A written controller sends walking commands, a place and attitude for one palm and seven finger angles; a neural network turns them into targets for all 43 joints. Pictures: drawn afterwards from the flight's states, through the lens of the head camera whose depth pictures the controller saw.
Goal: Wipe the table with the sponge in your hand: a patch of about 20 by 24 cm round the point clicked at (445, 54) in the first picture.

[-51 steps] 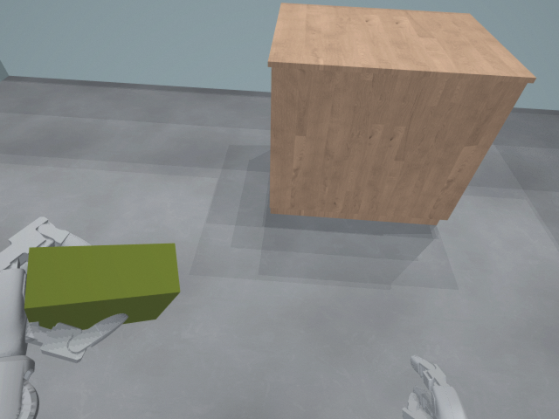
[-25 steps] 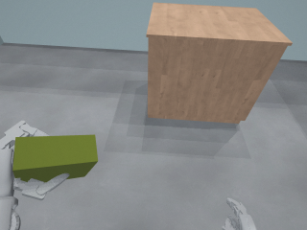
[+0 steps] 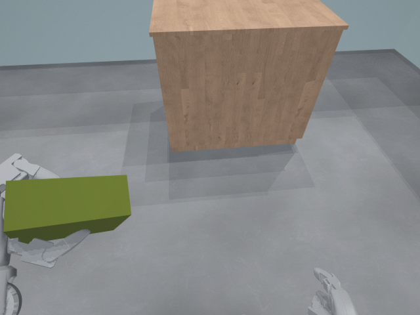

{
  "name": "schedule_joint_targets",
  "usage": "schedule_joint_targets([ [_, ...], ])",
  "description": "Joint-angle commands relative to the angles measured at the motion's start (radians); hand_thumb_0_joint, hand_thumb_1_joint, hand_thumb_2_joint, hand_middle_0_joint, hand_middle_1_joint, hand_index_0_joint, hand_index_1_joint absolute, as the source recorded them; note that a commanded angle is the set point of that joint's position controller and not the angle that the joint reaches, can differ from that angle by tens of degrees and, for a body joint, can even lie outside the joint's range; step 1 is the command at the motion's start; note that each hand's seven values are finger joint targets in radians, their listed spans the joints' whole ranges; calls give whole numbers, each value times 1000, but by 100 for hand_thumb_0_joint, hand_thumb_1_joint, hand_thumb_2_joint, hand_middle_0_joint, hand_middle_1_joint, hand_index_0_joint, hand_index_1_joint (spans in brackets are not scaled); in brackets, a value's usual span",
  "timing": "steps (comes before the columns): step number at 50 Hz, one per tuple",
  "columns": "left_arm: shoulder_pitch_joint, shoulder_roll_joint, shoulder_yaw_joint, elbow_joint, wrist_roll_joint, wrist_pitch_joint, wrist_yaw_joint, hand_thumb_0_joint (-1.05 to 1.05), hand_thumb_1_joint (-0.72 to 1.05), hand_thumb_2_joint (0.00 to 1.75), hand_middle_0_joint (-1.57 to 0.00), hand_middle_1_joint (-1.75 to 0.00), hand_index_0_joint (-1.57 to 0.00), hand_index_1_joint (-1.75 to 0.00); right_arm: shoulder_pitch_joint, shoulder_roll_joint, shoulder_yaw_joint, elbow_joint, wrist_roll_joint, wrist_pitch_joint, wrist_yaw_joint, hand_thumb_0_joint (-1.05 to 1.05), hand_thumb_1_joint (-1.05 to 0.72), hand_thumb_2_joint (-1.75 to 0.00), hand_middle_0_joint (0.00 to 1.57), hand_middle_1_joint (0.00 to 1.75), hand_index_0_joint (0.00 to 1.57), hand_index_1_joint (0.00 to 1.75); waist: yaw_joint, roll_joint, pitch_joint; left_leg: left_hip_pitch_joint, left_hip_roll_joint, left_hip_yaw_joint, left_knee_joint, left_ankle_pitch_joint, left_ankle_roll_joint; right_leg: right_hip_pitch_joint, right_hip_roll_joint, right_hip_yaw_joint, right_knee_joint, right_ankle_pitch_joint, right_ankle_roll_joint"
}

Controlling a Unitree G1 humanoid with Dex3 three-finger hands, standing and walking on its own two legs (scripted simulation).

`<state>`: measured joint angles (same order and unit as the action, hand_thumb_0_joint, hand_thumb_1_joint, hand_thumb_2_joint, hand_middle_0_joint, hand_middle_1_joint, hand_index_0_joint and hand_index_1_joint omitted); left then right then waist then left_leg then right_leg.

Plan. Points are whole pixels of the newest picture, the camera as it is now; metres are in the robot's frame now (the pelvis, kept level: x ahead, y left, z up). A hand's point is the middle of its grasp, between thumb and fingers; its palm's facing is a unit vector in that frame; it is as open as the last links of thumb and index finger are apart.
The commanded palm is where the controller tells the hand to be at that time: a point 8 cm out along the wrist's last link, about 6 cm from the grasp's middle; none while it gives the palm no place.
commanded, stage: walk to a spot facing it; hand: left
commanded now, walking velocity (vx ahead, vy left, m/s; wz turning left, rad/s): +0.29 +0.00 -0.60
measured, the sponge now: (88, 208) +0.23 +0.19 +0.16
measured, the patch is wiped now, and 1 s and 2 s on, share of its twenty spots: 0.00 0.00 0.00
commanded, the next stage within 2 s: take the last steps up to it in 1.90 s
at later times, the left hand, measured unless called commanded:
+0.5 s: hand (158, 131) +0.35 +0.11 +0.20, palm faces +0.11 -0.86 -0.50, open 9.9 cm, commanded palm +0.32 +0.17 +0.20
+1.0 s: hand (239, 84) +0.52 -0.02 +0.18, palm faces -0.01 -0.85 -0.52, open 9.9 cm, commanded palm +0.48 +0.05 +0.20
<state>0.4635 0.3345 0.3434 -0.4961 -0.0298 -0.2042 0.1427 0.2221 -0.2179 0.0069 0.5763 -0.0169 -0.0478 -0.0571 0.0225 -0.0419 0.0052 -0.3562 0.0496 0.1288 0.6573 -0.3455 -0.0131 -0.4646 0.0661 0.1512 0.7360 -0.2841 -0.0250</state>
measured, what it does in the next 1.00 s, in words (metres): walks ahead, turning right: left foot, then right foot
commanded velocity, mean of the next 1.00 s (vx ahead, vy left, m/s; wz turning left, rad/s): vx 0.36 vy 0.00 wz -0.34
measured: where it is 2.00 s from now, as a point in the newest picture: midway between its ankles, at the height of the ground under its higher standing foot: (285, 270)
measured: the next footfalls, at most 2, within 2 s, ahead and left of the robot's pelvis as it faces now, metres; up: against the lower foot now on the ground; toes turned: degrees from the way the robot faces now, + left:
left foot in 0.62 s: +0.26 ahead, +0.05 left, +0.00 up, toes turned -10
right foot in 0.98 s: +0.24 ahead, -0.26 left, +0.00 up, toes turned -38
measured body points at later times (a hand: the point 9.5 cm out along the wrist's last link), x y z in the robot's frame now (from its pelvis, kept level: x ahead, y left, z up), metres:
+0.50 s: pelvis +0.08 -0.05 +0.02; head +0.11 -0.06 +0.47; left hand +0.34 +0.16 +0.22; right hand +0.15 -0.34 -0.07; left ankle +0.18 +0.07 -0.67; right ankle +0.04 -0.11 -0.72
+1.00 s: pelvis +0.21 -0.13 +0.00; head +0.23 -0.16 +0.45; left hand +0.52 +0.03 +0.21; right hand +0.25 -0.37 -0.11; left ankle +0.22 +0.05 -0.70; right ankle +0.21 -0.24 -0.72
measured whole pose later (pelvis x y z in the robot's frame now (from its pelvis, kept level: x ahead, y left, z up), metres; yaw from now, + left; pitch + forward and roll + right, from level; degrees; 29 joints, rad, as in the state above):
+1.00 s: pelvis +0.21 -0.13 +0.00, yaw -27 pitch +0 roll -1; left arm 0.43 0.42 0.38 -0.49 0.00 -0.21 0.14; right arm 0.26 -0.14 0.04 0.59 0.00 -0.08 -0.05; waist 0.00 0.05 0.07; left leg -0.24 0.24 0.19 0.78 -0.44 -0.04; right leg -0.38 -0.06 -0.19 0.63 -0.24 -0.03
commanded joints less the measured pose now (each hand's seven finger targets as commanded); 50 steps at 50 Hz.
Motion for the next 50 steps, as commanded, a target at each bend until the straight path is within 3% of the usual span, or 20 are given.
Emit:
schedule_joint_targets([
  [1,-115,170,126,-170,12,-85,18,0,10,130,-120,-160,-120,-160,-75,-94,-48,-138,14,-68,-21,0,-90,-90,20,30,20,30,-29,276,-73,180,436,-457,-412,-274,223,-208,-67,-126,372,-245,44],
  [4,-149,136,78,-135,12,-99,0,0,10,130,-120,-160,-120,-160,-93,-109,-47,-140,19,-75,-8,0,-90,-90,20,30,20,30,-18,250,-4,59,388,-202,-350,-181,169,-75,-122,-193,253,-232,51],
  [7,-185,146,57,-112,25,-85,0,0,10,130,-120,-160,-120,-160,-71,-119,-47,-136,13,-87,5,0,-90,-90,20,30,20,30,0,201,-21,-24,295,-14,-136,-116,75,209,-61,-318,-48,-160,44],
  [8,-191,167,71,-105,27,-75,2,0,10,130,-120,-160,-120,-160,-61,-115,-50,-137,17,-90,6,0,-90,-90,20,30,20,30,14,68,-43,-102,219,38,97,-97,51,323,-67,-241,-176,-102,10],
  [9,-172,196,92,-85,32,-61,9,0,10,130,-120,-160,-120,-160,-80,-92,-54,-156,28,-92,10,0,-90,-90,20,30,20,30,20,-249,-53,-291,66,84,454,-171,3,395,-261,199,-349,-49,-111],
  [10,-182,244,143,-116,7,-61,25,0,10,130,-120,-160,-120,-160,-152,-106,-46,-178,19,-103,9,0,-90,-90,20,30,20,30,31,-311,-43,-468,20,-49,648,-272,-33,408,-436,550,-451,105,-216],
  [11,-170,243,149,-134,6,-71,28,0,10,130,-120,-160,-120,-160,-100,-103,-50,-144,10,-101,15,0,-90,-90,20,30,20,30,-5,-140,-82,-431,59,-165,685,-178,-37,388,-419,547,-465,-74,-211],
  [15,-59,285,207,-255,2,-122,14,0,10,130,-120,-160,-120,-160,-106,-97,-44,-111,10,-48,25,0,-90,-90,20,30,20,30,-17,17,-113,-416,84,-151,676,7,-60,410,-323,243,-408,214,-191],
  [20,41,246,208,-198,-8,-124,26,0,10,130,-120,-160,-120,-160,-98,-72,-39,-126,8,-34,22,0,-90,-90,20,30,20,30,-13,21,-166,-294,69,-75,272,22,-42,419,-277,142,-376,352,-201],
  [28,-76,187,100,-168,1,-84,26,0,10,130,-120,-160,-120,-160,-72,-101,-45,-158,23,-47,-1,0,-90,-90,20,30,20,30,-14,-29,-106,114,35,25,-164,117,11,236,-202,110,-321,94,-126],
  [29,-98,189,92,-183,3,-86,25,0,10,130,-120,-160,-120,-160,-63,-119,-53,-159,25,-51,-11,0,-90,-90,20,30,20,30,-27,41,-109,267,68,-19,-221,126,38,136,-164,78,-201,112,-92],
  [31,-162,193,97,-262,1,-108,26,0,10,130,-120,-160,-120,-160,-63,-138,-57,-164,21,-57,-15,0,-90,-90,20,30,20,30,-35,346,-161,545,374,-439,-338,134,180,-166,-29,-116,207,-235,6],
  [33,-177,251,125,-226,14,-107,20,0,10,130,-120,-160,-120,-160,-85,-96,-32,-145,-2,-68,-17,0,-90,-90,20,30,20,30,-36,323,-63,328,472,-564,-455,-134,249,-227,-110,-99,485,-248,16],
  [36,-150,202,95,-265,26,-92,17,0,10,130,-120,-160,-120,-160,-81,-96,-38,-119,5,-85,-11,0,-90,-90,20,30,20,30,-21,208,-5,227,404,-304,-427,-37,202,-233,-172,-144,451,-155,29],
  [39,-104,195,114,-267,33,-75,21,0,10,130,-120,-160,-120,-160,-74,-102,-38,-123,3,-94,-6,0,-90,-90,20,30,20,30,-16,277,-41,168,326,-66,-411,64,136,-75,-171,-251,234,-67,39],
  [46,-84,193,134,-165,18,-65,18,0,10,130,-120,-160,-120,-160,-72,-91,-45,-123,12,-89,-12,0,-90,-90,20,30,20,30,-21,245,-80,181,265,90,-171,227,92,216,-58,-423,-172,21,38],
  [47,-80,205,138,-177,17,-60,18,0,10,130,-120,-160,-120,-160,-71,-83,-45,-123,19,-85,-10,0,-90,-90,20,30,20,30,-8,172,-129,139,226,111,12,295,78,344,-51,-397,-238,37,20],
  [48,-88,225,147,-189,24,-54,21,0,10,130,-120,-160,-120,-160,-68,-65,-46,-121,28,-81,-3,0,-90,-90,20,30,20,30,-2,-5,-185,-2,166,132,284,252,59,494,-170,-201,-271,99,-47],
  [49,-61,246,170,-179,25,-51,28,0,10,130,-120,-160,-120,-160,-89,-41,-37,-145,27,-77,2,0,-90,-90,20,30,20,30,1,-239,-205,-308,29,94,552,-137,23,645,-388,238,-330,337,-175],
  [50,-81,281,219,-226,0,-61,31,0,10,130,-120,-160,-120,-160,-120,-65,-38,-144,21,-86,10,0,-90,-90,20,30,20,30,10,-199,-212,-382,53,-58,656,-222,10,632,-465,351,-356,343,-213],
])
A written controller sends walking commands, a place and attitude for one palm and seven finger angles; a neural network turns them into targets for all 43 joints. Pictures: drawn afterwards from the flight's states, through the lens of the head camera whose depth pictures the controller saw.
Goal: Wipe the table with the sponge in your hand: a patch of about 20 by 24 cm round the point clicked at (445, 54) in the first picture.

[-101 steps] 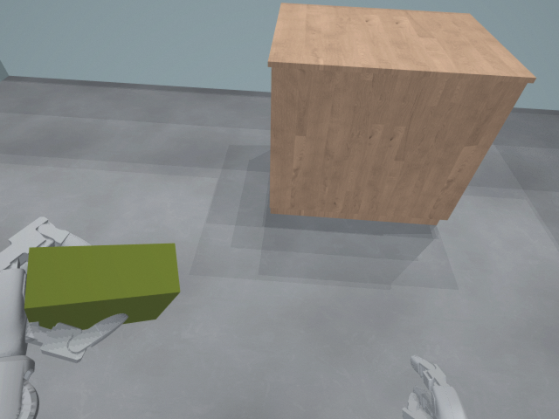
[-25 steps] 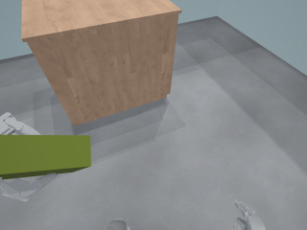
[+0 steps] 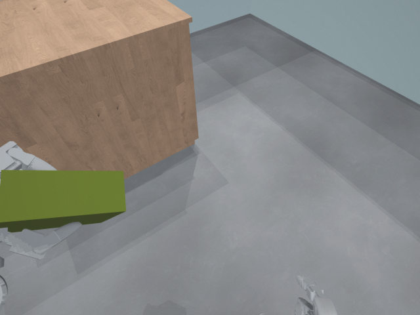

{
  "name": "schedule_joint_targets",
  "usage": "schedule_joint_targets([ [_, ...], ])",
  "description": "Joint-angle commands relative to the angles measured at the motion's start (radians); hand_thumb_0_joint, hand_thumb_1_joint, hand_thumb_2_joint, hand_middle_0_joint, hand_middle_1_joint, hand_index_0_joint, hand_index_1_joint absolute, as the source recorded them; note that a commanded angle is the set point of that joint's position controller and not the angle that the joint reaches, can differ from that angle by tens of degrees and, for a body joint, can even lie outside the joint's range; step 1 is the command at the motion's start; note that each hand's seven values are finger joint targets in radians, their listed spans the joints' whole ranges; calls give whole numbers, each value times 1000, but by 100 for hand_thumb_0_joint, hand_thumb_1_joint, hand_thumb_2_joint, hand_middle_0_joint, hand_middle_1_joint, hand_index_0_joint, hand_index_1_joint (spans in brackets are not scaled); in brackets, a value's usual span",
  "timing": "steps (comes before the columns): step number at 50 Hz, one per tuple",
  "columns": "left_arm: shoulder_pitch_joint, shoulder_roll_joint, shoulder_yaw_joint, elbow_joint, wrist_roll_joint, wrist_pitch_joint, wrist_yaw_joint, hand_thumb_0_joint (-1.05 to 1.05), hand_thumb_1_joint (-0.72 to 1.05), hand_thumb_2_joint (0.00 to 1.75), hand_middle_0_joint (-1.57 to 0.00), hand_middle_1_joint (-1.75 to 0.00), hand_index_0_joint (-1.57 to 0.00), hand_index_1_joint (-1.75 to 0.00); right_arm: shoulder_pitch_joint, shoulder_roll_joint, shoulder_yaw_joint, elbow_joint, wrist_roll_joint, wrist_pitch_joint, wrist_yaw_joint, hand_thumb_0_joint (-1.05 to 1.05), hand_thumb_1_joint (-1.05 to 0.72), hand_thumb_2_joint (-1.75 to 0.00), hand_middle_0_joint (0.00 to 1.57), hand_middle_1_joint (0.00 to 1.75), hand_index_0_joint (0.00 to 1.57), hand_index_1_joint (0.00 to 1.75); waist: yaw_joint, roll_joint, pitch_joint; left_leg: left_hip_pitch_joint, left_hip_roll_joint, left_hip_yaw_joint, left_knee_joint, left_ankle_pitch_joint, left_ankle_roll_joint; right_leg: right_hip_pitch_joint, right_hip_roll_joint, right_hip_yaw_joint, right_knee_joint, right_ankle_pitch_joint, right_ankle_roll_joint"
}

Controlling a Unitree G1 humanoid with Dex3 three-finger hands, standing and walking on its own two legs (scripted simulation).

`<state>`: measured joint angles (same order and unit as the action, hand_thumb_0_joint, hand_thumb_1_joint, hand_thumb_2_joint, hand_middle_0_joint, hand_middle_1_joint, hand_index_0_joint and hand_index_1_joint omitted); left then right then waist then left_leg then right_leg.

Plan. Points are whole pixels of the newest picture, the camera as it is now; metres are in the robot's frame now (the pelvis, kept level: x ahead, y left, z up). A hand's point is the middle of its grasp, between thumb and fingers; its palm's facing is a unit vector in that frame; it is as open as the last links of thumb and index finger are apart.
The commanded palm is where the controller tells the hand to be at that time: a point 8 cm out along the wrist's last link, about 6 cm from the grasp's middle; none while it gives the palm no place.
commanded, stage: walk to a spot facing it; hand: left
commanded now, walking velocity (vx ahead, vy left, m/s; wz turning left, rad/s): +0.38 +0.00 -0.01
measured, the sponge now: (80, 201) +0.24 +0.20 +0.16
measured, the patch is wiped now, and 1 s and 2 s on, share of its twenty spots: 0.00 0.00 0.00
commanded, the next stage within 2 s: take the last steps up to it in 0.90 s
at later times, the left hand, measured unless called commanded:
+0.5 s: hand (92, 108) +0.39 +0.22 +0.20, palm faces +0.38 -0.84 -0.38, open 9.9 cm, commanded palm +0.33 +0.26 +0.20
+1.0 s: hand (129, 75) +0.49 +0.18 +0.19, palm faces +0.45 -0.76 -0.47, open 9.9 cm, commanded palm +0.43 +0.23 +0.20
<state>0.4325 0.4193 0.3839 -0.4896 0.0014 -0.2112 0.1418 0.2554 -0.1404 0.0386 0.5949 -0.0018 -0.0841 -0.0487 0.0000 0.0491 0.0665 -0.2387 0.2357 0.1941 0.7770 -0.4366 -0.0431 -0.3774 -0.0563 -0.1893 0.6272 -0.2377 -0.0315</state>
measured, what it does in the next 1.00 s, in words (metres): walks ahead: left foot, then right foot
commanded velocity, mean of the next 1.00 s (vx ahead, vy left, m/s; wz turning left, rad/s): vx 0.30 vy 0.00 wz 0.22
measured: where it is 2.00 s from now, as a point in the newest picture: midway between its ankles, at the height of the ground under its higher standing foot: (235, 248)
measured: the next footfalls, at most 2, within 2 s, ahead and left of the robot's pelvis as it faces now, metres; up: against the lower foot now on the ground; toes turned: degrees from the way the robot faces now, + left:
left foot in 0.30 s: +0.24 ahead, +0.13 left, +0.00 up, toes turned +9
right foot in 0.64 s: +0.29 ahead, -0.16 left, +0.00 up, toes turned -13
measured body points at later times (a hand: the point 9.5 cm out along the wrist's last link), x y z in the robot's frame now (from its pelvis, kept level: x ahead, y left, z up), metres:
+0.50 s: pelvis +0.16 -0.01 +0.01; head +0.17 +0.00 +0.46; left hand +0.37 +0.26 +0.22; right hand +0.33 -0.22 -0.07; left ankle +0.20 +0.12 -0.72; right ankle +0.15 -0.13 -0.66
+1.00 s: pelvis +0.30 -0.07 +0.01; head +0.35 -0.06 +0.46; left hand +0.46 +0.22 +0.22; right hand +0.47 -0.32 -0.07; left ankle +0.38 +0.05 -0.70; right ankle +0.25 -0.15 -0.72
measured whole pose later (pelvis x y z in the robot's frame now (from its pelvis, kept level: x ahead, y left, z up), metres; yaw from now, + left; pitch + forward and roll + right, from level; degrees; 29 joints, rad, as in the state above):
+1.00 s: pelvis +0.30 -0.07 +0.01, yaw +5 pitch +0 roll +3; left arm 0.54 0.40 0.39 -0.63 -0.01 -0.23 0.18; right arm 0.23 -0.26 -0.06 0.56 0.00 -0.04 -0.07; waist 0.00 -0.06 0.11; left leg -0.45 0.05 0.22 0.66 -0.28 -0.01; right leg -0.16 -0.14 -0.28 0.60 -0.41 -0.01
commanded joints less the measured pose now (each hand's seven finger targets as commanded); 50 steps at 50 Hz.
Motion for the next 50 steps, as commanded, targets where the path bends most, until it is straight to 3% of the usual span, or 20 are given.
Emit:
schedule_joint_targets([
  [1,-16,205,186,-257,-37,-60,30,0,10,130,-120,-160,-120,-160,-132,-148,-79,-136,12,-43,8,0,-90,-90,20,30,20,30,21,-261,-270,-531,-106,-191,593,-99,30,536,-364,680,-249,221,-220],
  [3,38,185,186,-311,-26,-71,31,0,10,130,-120,-160,-120,-160,-156,-154,-76,-119,12,-17,12,0,-90,-90,20,30,20,30,8,-154,-228,-550,-78,-212,601,-15,9,471,-333,521,-244,280,-202],
  [6,53,164,187,-317,-22,-82,39,0,10,130,-120,-160,-120,-160,-161,-153,-76,-116,3,9,4,0,-90,-90,20,30,20,30,-10,-132,-193,-399,-50,-185,314,24,11,289,-281,312,-253,310,-161],
  [10,44,144,173,-306,-35,-79,55,0,10,130,-120,-160,-120,-160,-148,-142,-79,-145,-3,1,-8,0,-90,-90,20,30,20,30,16,-171,-195,-200,-119,-31,-52,132,30,253,-229,219,-237,215,-134],
  [13,-11,127,137,-272,-29,-80,59,0,10,130,-120,-160,-120,-160,-108,-158,-94,-147,-5,-10,-26,0,-90,-90,20,30,20,30,-5,-96,-185,18,-167,30,-250,256,37,184,-165,173,-124,110,-79],
  [14,-29,108,108,-271,-28,-83,54,0,10,130,-120,-160,-120,-160,-88,-179,-107,-152,0,-14,-36,0,-90,-90,20,30,20,30,-23,15,-202,149,-139,-34,-313,243,61,115,-130,135,44,106,-46],
  [16,-108,109,98,-260,-35,-106,51,0,10,130,-120,-160,-120,-160,-104,-201,-102,-161,2,-19,-27,0,-90,-90,20,30,20,30,-25,340,-200,265,212,-633,-497,206,237,-196,54,99,508,-404,34],
  [17,-117,143,104,-186,-24,-101,40,0,10,130,-120,-160,-120,-160,-125,-185,-89,-150,-3,-26,-21,0,-90,-90,20,30,20,30,-25,280,-152,163,262,-696,-552,16,278,-248,6,184,611,-367,27],
  [20,-128,123,87,-275,-21,-97,21,0,10,130,-120,-160,-120,-160,-133,-171,-97,-137,3,-41,-15,0,-90,-90,20,30,20,30,-5,146,-94,92,195,-502,-519,1,266,-300,-59,189,576,-265,45],
  [24,-26,96,83,-332,-22,-75,24,0,10,130,-120,-160,-120,-160,-119,-172,-86,-138,-2,-63,-6,0,-90,-90,20,30,20,30,4,224,-145,16,96,-233,-516,100,191,-87,-39,74,289,-153,55],
  [30,-65,93,89,-196,-24,-45,33,0,10,130,-120,-160,-120,-160,-113,-153,-78,-129,4,-49,-27,0,-90,-90,20,30,20,30,2,124,-143,-74,37,-117,-327,26,126,201,33,-39,-85,-73,69],
  [31,-65,103,94,-168,-21,-37,33,0,10,130,-120,-160,-120,-160,-108,-143,-77,-124,7,-41,-29,0,-90,-90,20,30,20,30,9,29,-156,-119,-11,-72,-161,27,107,263,-9,39,-168,-94,44],
  [32,-85,137,104,-164,-12,-32,35,0,10,130,-120,-160,-120,-160,-99,-117,-73,-128,11,-30,-27,0,-90,-90,20,30,20,30,10,-224,-178,-296,-115,-3,134,-27,73,368,-202,346,-274,-111,-46],
  [33,-94,185,150,-165,-24,-22,42,0,10,130,-120,-160,-120,-160,-154,-120,-64,-145,8,-37,-24,0,-90,-90,20,30,20,30,42,-407,-173,-494,-195,-67,393,-167,46,437,-382,653,-354,-6,-152],
  [34,-127,164,125,-171,-36,-26,33,0,10,130,-120,-160,-120,-160,-157,-149,-79,-129,8,-43,-15,0,-90,-90,20,30,20,30,22,-350,-176,-502,-164,-185,501,-100,41,415,-398,665,-368,-61,-157],
  [35,-90,179,141,-180,-37,-36,31,0,10,130,-120,-160,-120,-160,-160,-143,-71,-118,12,-40,-14,0,-90,-90,20,30,20,30,19,-279,-145,-541,-140,-205,561,-48,33,420,-410,619,-347,4,-175],
  [37,-23,146,133,-182,-24,-57,26,0,10,130,-120,-160,-120,-160,-157,-139,-64,-90,7,-14,-8,0,-90,-90,20,30,20,30,10,-173,-131,-528,-122,-194,557,34,14,403,-347,343,-294,266,-129],
  [40,-1,144,134,-224,-17,-77,34,0,10,130,-120,-160,-120,-160,-161,-143,-74,-116,3,2,-9,0,-90,-90,20,30,20,30,1,-173,-127,-448,-110,-139,329,71,13,393,-318,142,-257,514,-95],
  [46,64,139,153,-319,-24,-70,69,0,10,130,-120,-160,-120,-160,-128,-123,-89,-187,-3,-1,-10,0,-90,-90,20,30,20,30,41,-202,-174,-262,-173,26,-67,131,32,405,-307,51,-178,641,-82],
  [50,-8,144,130,-353,-29,-73,84,0,10,130,-120,-160,-120,-160,-68,-136,-106,-183,2,-6,-28,0,-90,-90,20,30,20,30,-39,-74,-294,164,-232,29,-307,317,67,208,-233,-34,255,563,11],
])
